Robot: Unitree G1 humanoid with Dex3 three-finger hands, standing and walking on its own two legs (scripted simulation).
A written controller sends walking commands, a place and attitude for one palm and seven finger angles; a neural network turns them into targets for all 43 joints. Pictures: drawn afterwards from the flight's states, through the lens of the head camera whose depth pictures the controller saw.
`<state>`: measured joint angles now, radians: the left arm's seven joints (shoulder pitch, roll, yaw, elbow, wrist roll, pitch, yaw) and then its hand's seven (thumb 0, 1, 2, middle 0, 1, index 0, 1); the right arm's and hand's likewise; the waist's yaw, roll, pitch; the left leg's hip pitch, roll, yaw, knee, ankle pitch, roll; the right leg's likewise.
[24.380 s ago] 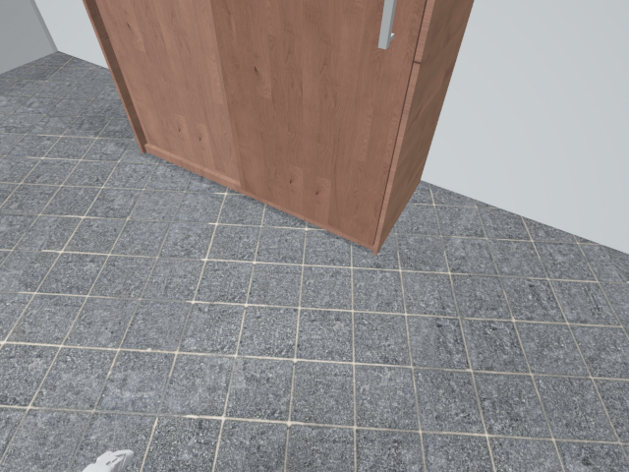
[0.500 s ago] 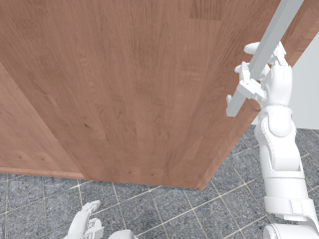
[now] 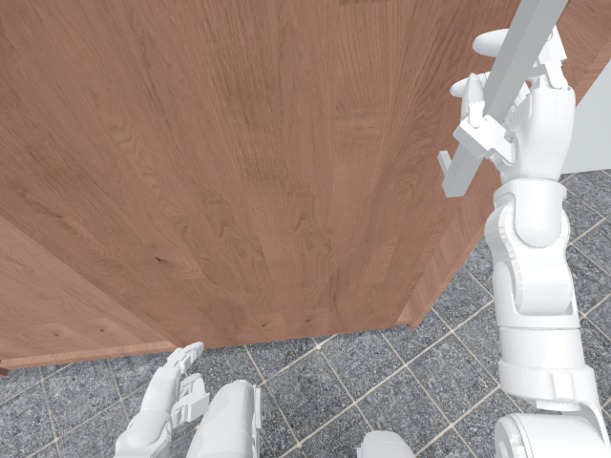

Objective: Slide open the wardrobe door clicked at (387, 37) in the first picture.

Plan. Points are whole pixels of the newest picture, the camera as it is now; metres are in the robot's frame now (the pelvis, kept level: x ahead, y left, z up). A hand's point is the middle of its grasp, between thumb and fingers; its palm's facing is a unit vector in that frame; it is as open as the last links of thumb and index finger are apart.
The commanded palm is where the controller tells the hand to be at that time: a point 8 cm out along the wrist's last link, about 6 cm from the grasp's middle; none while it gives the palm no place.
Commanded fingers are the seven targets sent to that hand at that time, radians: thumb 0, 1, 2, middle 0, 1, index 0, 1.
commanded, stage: step sideways, sliding the door along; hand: right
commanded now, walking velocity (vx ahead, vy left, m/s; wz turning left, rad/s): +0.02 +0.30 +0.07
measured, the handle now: (494, 69) +0.43 -0.21 +0.23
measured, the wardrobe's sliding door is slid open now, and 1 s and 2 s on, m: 0.06 0.42 0.43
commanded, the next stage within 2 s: stop walking and hold the door there in 1.54 s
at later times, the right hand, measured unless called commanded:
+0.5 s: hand (322, 134) +0.39 -0.04 +0.21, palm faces +0.30 +0.95 -0.03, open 6.3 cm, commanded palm +0.35 -0.02 +0.19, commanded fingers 0.00 -0.90 -0.90 0.45 1.40 0.45 1.40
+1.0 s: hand (98, 163) +0.37 +0.17 +0.20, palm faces +0.12 +0.99 -0.08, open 6.0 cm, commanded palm +0.35 +0.14 +0.20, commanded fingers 0.00 -0.90 -0.90 0.45 1.40 0.45 1.40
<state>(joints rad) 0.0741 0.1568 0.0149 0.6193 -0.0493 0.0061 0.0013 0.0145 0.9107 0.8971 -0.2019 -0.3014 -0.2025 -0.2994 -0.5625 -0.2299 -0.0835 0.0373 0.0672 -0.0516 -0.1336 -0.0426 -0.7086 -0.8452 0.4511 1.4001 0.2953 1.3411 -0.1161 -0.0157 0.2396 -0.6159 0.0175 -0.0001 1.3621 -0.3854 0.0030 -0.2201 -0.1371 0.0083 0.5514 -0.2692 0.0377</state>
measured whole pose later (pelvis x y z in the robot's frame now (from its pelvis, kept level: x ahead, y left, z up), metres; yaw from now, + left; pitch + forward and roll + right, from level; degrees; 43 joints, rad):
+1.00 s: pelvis +0.03 +0.30 -0.02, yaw +0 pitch -3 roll +0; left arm 0.02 0.20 0.02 0.60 -0.03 0.03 0.00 0.02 0.91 0.90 -0.20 -0.30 -0.20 -0.30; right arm -0.28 -0.19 -0.06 -0.28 0.07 -0.09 -0.15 -0.05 -0.73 -0.77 0.48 1.41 0.27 1.34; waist -0.02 -0.03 0.22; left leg -0.32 0.04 0.06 0.67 -0.28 0.00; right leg -0.27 -0.06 -0.10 0.61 -0.23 0.00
